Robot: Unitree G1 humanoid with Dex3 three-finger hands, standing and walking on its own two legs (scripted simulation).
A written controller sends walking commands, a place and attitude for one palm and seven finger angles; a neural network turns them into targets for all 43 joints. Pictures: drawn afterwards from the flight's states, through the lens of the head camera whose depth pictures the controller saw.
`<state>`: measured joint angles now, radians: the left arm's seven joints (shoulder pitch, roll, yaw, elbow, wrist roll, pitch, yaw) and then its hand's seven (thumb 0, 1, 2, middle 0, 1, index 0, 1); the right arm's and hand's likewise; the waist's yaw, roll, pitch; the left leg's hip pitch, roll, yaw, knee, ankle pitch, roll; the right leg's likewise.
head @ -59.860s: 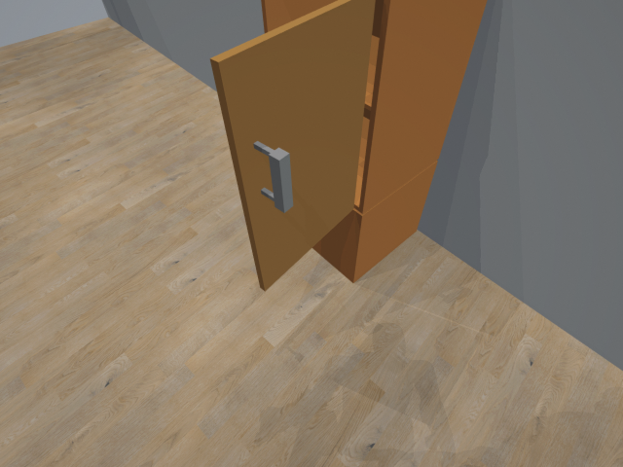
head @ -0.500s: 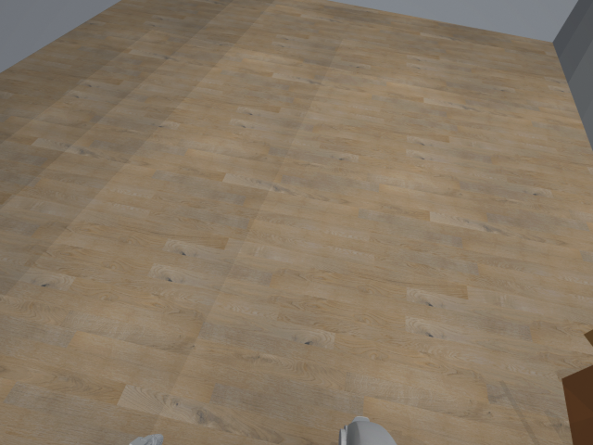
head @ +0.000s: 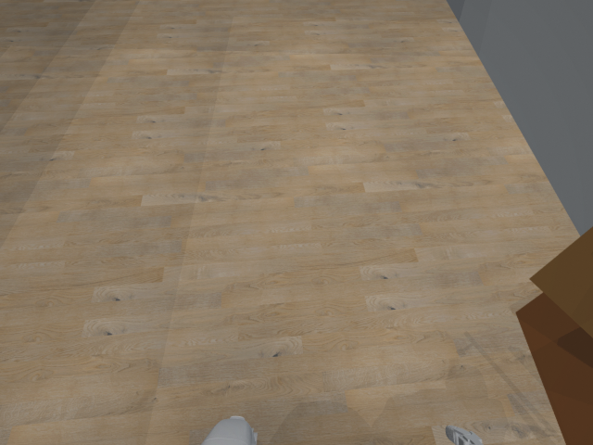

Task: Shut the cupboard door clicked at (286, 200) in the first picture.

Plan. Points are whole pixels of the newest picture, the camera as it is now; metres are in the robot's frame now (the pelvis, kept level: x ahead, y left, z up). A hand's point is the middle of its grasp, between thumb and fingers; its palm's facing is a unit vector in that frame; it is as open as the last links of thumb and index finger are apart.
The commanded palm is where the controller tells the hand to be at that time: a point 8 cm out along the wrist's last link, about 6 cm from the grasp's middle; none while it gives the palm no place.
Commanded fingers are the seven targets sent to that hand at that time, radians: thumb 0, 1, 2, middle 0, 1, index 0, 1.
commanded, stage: turn to face it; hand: left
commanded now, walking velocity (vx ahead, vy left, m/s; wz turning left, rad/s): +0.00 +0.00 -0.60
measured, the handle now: out of the picture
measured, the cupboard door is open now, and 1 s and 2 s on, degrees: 31 31 31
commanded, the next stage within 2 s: take the last steps up to it in 1.52 s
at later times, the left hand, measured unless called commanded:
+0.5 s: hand (192, 392) +0.20 +0.18 -0.15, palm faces -0.32 -0.90 -0.28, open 7.4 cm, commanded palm none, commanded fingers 0.00 0.90 0.90 -0.20 -0.30 -0.20 -0.30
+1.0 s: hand (200, 374) +0.23 +0.18 -0.17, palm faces -0.53 -0.82 -0.20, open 7.4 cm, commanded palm none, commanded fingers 0.00 0.90 0.90 -0.20 -0.30 -0.20 -0.30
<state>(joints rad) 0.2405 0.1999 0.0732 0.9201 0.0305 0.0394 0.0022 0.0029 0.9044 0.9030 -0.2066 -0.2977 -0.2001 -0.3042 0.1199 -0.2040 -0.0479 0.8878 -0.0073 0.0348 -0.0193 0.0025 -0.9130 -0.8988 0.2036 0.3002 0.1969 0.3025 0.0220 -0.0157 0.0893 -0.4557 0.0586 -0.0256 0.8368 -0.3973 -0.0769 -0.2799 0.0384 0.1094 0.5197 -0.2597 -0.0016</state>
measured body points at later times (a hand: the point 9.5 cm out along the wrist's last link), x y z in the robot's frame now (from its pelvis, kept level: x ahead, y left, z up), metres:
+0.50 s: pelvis +0.01 +0.01 -0.01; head +0.05 -0.01 +0.43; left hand +0.22 +0.23 -0.13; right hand -0.03 -0.26 -0.16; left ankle +0.03 +0.15 -0.72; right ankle -0.02 -0.09 -0.74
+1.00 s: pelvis +0.04 +0.05 +0.00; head +0.10 +0.05 +0.45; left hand +0.26 +0.22 -0.15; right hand -0.02 -0.21 -0.12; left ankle +0.11 +0.13 -0.74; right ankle -0.06 -0.05 -0.66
